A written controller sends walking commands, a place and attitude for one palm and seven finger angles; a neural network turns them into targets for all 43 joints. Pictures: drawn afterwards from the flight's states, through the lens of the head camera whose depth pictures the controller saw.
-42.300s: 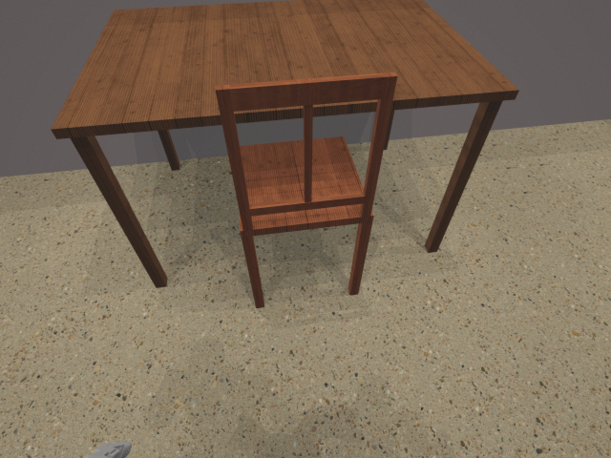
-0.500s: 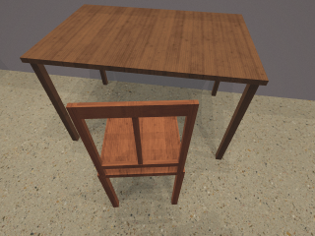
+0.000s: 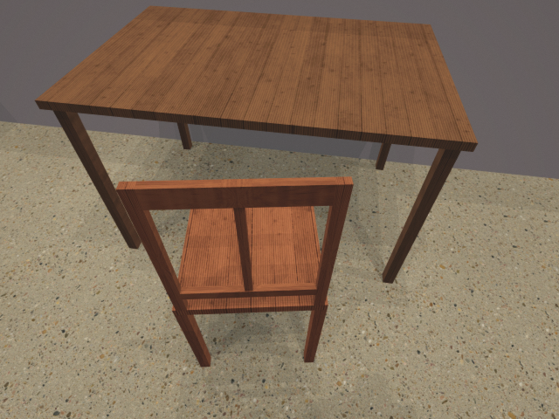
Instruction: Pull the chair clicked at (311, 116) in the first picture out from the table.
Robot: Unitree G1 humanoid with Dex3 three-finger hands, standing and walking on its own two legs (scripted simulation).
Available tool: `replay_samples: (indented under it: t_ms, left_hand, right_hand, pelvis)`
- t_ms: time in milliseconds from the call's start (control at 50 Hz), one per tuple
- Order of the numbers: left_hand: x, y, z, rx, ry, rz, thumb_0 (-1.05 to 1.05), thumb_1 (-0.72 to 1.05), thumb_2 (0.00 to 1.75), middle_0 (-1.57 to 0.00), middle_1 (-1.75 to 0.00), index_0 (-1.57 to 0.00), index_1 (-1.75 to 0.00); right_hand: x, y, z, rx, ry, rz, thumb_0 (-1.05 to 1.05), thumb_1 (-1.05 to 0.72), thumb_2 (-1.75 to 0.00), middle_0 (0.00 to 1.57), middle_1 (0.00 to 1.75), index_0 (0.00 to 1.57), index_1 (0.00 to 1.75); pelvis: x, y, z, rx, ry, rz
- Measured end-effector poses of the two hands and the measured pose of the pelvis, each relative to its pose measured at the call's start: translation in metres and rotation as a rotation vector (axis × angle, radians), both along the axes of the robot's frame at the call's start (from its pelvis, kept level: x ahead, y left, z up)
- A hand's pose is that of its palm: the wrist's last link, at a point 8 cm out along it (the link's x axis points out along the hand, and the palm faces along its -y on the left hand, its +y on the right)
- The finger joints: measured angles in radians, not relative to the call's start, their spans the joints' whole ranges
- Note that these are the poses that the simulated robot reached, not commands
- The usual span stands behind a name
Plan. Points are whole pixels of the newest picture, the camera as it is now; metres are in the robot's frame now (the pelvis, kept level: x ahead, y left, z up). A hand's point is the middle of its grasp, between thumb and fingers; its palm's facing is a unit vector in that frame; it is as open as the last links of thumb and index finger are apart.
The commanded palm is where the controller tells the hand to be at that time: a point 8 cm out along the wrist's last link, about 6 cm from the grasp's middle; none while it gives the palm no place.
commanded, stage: come to a stop and stand still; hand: left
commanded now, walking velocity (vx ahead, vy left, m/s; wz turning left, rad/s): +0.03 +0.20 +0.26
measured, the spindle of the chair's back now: (244, 252) +0.44 +0.11 -0.10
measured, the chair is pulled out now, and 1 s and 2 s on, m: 0.25 0.25 0.25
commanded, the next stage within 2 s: look again from close up in 1.00 s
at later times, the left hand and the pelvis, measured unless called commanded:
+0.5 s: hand out of the picture -0.01 +0.20 -0.17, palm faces +0.12 -0.97 -0.21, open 7.4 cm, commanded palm none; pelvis +0.01 +0.03 +0.00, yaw +3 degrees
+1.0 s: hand out of the picture +0.01 +0.21 -0.17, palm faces +0.08 -0.97 -0.23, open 7.4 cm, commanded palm none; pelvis +0.01 +0.03 +0.00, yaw +3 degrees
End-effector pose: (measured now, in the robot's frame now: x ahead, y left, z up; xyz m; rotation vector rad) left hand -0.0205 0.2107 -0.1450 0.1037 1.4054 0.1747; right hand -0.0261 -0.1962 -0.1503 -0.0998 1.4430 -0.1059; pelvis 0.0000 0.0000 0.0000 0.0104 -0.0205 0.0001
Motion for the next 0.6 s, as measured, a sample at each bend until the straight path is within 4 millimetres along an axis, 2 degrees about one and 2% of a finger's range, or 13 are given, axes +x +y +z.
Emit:
replay_samples:
  t_ms: [80, 180, 320, 380, 460, 600]
  left_hand:
    - [0.001, 0.007, -0.001, 0.014, -0.014, 0.03, 0.01, 0.91, 0.9, -0.2, -0.29, -0.2, -0.3]
    - [-0.002, 0.028, -0.006, 0.032, -0.032, 0.076, 0.01, 0.9, 0.9, -0.21, -0.3, -0.21, -0.3]
    - [0.002, 0.048, -0.005, 0.047, -0.022, 0.074, 0.01, 0.91, 0.9, -0.2, -0.29, -0.2, -0.3]
    - [0.004, 0.046, -0.002, 0.051, -0.031, 0.077, 0.01, 0.91, 0.9, -0.2, -0.29, -0.2, -0.3]
    - [0.002, 0.04, 0.002, 0.041, -0.02, 0.068, 0.01, 0.91, 0.9, -0.2, -0.29, -0.2, -0.3]
    - [0.001, 0.028, 0.0, 0.012, 0.0, 0.051, 0.01, 0.91, 0.9, -0.2, -0.29, -0.2, -0.3]
  right_hand:
    - [0.002, -0.001, -0.003, -0.006, 0.021, 0.024, 0.01, -0.91, -0.9, 0.2, 0.3, 0.2, 0.3]
    - [0.009, -0.003, 0.001, -0.047, 0.029, 0.062, 0.01, -0.91, -0.9, 0.2, 0.3, 0.2, 0.3]
    - [0.026, 0.007, 0.004, -0.059, -0.017, 0.076, 0.01, -0.91, -0.9, 0.2, 0.3, 0.2, 0.3]
    - [0.037, 0.014, 0.0, -0.04, -0.03, 0.092, 0.01, -0.91, -0.9, 0.2, 0.3, 0.2, 0.3]
    - [0.046, 0.011, -0.002, -0.042, -0.043, 0.088, 0.02, -0.93, -0.9, 0.2, 0.3, 0.2, 0.3]
    - [0.05, 0.005, 0.002, -0.049, -0.064, 0.077, 0.02, -0.93, -0.9, 0.2, 0.3, 0.2, 0.3]
  pelvis:
    - [-0.003, 0.003, -0.003, -0.005, 0.008, 0.022]
    - [-0.004, 0.015, -0.006, -0.008, 0.012, 0.062]
    - [0.003, 0.025, -0.005, 0.015, 0.02, 0.069]
    - [0.005, 0.027, -0.004, 0.007, 0.016, 0.069]
    - [0.007, 0.029, -0.003, 0.002, 0.01, 0.064]
    - [0.008, 0.026, -0.001, 0.002, 0.003, 0.056]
